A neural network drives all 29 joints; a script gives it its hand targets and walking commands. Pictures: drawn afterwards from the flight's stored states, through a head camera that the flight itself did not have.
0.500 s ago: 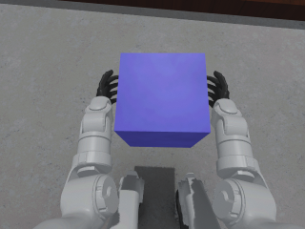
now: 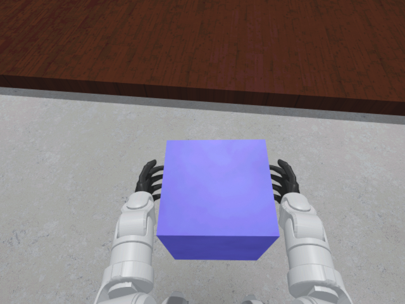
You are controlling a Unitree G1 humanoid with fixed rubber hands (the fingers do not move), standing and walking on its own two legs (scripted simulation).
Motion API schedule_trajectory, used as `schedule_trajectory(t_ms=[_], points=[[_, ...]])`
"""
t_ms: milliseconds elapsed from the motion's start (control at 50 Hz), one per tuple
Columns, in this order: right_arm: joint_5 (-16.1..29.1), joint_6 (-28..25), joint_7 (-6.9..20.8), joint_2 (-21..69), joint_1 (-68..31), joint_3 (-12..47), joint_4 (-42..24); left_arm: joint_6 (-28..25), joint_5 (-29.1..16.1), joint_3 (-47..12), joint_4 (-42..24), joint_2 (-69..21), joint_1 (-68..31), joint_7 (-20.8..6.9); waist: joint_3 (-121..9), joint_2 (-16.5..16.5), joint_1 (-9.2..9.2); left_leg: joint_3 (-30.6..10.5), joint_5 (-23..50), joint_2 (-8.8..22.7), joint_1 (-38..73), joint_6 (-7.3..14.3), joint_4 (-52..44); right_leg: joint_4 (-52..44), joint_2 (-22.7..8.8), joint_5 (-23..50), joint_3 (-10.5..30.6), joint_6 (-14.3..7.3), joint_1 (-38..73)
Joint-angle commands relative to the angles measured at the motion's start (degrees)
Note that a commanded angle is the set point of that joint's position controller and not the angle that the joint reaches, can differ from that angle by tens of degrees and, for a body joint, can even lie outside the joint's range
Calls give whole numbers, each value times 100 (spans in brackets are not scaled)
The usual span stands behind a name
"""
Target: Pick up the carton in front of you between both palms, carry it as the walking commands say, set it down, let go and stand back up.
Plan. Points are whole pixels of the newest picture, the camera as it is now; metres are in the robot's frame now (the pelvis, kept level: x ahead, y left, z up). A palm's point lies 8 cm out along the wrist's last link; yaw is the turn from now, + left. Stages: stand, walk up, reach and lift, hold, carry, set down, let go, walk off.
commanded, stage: reach and lift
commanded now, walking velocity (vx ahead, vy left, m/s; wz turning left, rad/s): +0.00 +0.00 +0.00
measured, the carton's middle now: (215, 205) +0.36 +0.00 -0.09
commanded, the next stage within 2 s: hold in 1.32 s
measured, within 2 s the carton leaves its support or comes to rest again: neither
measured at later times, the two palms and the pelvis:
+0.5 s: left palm (133, 195) +0.31 +0.15 +0.07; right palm (309, 195) +0.31 -0.15 +0.08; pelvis +0.01 +0.00 +0.05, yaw +0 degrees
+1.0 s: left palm (132, 187) +0.32 +0.15 +0.09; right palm (310, 187) +0.32 -0.15 +0.09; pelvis +0.02 +0.00 +0.06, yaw +0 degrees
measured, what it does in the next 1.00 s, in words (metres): rises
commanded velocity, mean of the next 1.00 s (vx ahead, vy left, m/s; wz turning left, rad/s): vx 0.00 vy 0.00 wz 0.00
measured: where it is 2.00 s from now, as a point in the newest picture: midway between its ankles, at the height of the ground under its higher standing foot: outside the picture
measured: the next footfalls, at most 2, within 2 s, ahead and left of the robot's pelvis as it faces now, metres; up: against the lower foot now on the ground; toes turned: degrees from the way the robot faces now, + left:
none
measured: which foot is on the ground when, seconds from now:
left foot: down 0.00-1.00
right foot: down 0.00-1.00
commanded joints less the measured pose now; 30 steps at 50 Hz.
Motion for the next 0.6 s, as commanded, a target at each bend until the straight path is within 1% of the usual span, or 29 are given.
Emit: schedule_trajectory(t_ms=[0,140,220,280,360,400,420,500,580], points=[[880,85,1449,5850,-2648,3487,357,-47,-934,-3362,152,-5807,-2670,-1314,-2640,112,40,92,1681,-566,2496,143,-951,-1085,520,1559,-72,-58,1909],[977,408,1462,5684,-1854,3809,-150,266,-1111,-3727,-395,-5740,-1933,-1269,-1852,93,-5,58,2170,-498,3631,100,-1849,-1987,418,2065,-45,-44,3015],[1067,688,1475,5671,-1459,3940,-444,554,-1205,-3947,-826,-5624,-1627,-1247,-1377,71,-32,49,2149,-459,4137,68,-2322,-2459,373,2114,-14,-42,3586],[1012,909,1495,5541,-1335,3835,-531,768,-1172,-3783,-867,-5565,-1427,-1244,-764,74,2,53,1782,-446,4247,75,-2610,-2735,353,1774,-9,-43,3734],[846,1067,1559,5374,-1443,3483,-397,942,-977,-3418,-691,-5426,-1477,-1283,-82,84,13,82,1118,-411,4213,113,-2813,-2936,320,1101,-31,-75,3663],[787,1069,1593,5346,-1695,3332,-311,937,-913,-3267,-598,-5404,-1717,-1312,61,82,16,100,830,-394,4179,138,-2815,-2949,307,795,-57,-99,3597],[797,1055,1610,5383,-1828,3346,-333,921,-931,-3282,-614,-5446,-1852,-1331,25,78,9,105,772,-389,4194,149,-2803,-2942,302,730,-71,-108,3609],[856,1024,1648,5517,-2214,3442,-451,883,-1015,-3418,-724,-5594,-2269,-1374,-300,73,-20,102,847,-380,4344,164,-2744,-2886,297,823,-102,-115,3745],[842,1041,1641,5490,-2263,3466,-463,900,-1018,-3467,-741,-5601,-2337,-1363,-414,78,-27,107,886,-384,4449,152,-2765,-2889,305,881,-124,-109,3849]])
